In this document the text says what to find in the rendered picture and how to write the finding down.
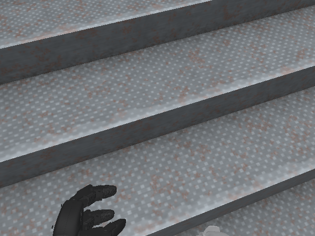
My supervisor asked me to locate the robot right shin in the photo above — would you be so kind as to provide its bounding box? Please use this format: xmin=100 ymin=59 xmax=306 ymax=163
xmin=204 ymin=225 xmax=221 ymax=234

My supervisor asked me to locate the robot left hand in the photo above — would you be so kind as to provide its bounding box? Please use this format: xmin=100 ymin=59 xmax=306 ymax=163
xmin=51 ymin=184 xmax=126 ymax=236

